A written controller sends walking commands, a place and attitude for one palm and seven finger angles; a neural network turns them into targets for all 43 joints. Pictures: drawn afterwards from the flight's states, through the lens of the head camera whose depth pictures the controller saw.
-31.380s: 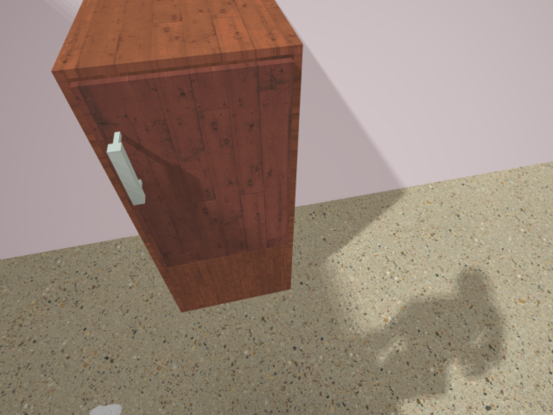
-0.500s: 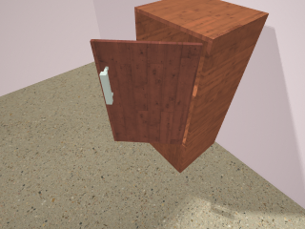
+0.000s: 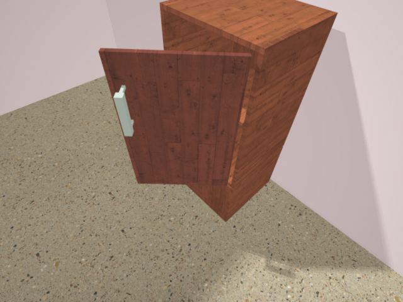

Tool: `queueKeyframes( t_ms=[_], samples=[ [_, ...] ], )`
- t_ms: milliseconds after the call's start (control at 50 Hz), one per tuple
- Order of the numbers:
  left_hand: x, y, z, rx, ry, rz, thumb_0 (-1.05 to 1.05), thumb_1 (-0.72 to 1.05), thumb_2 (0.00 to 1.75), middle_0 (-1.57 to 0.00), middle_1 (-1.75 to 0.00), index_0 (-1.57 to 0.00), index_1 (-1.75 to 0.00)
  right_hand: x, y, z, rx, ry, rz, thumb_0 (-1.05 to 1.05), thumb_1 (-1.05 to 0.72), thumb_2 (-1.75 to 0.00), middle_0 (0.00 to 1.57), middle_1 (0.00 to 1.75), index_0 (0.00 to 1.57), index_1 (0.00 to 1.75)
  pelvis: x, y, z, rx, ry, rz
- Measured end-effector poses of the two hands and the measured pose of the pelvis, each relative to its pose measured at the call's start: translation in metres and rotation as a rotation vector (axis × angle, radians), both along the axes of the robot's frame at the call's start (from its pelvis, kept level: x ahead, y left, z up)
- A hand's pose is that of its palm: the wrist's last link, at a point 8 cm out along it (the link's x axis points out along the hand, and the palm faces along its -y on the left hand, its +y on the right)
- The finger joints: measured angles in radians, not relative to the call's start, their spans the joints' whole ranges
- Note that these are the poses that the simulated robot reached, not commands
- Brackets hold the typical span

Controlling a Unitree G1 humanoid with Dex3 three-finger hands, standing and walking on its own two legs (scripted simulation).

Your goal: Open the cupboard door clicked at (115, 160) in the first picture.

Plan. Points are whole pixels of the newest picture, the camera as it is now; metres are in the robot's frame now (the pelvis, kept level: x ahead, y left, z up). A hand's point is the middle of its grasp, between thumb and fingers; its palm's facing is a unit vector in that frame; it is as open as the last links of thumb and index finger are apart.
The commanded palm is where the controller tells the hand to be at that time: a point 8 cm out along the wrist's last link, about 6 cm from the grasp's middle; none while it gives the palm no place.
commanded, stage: look again from close up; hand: left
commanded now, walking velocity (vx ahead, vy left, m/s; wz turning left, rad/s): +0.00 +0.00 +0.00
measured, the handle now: (126, 111) +0.62 +0.25 +0.01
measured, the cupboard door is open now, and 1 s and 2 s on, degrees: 46 46 46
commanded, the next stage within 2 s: shuffle to correct the standing spot in 0.36 s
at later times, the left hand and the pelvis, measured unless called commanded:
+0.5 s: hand out of the picture +0.00 +0.16 -0.17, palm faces +0.03 -0.99 -0.16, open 7.4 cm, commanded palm none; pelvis +0.01 +0.00 +0.00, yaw +0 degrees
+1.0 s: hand out of the picture +0.09 +0.21 -0.18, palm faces +0.02 -0.98 -0.20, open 7.3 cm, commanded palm none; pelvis +0.07 +0.04 +0.00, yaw -1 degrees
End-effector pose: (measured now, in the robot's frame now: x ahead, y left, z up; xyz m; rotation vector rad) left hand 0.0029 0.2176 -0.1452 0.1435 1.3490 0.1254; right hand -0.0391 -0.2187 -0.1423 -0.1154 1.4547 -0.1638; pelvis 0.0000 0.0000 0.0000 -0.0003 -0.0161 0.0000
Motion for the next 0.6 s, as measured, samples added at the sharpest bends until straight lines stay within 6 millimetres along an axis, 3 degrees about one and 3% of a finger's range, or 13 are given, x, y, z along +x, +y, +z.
queueKeyframes(
  t_ms=[100, 240, 600],
  samples=[
    [0.004, -0.001, 0.0, 0.001, 0.002, 0.003, 0.01, 0.92, 0.9, -0.2, -0.3, -0.2, -0.3, 0.004, 0.006, -0.002, 0.014, 0.001, -0.005, 0.01, -0.91, -0.9, 0.2, 0.3, 0.2, 0.3, 0.004, -0.001, 0.0, -0.001, -0.004, -0.002],
    [0.004, -0.003, 0.0, 0.002, 0.005, 0.013, 0.01, 0.92, 0.9, -0.2, -0.3, -0.2, -0.3, 0.029, 0.012, -0.005, 0.031, -0.053, 0.007, 0.01, -0.91, -0.9, 0.2, 0.3, 0.2, 0.3, 0.008, -0.001, 0.001, 0.0, -0.01, -0.005],
    [-0.009, -0.008, -0.003, -0.025, 0.054, 0.047, 0.01, 0.91, 0.9, -0.2, -0.3, -0.2, -0.3, 0.054, 0.0, -0.002, -0.004, -0.067, 0.037, 0.01, -0.92, -0.9, 0.2, 0.3, 0.2, 0.3, 0.02, 0.002, 0.0, -0.005, -0.009, -0.003]
  ],
)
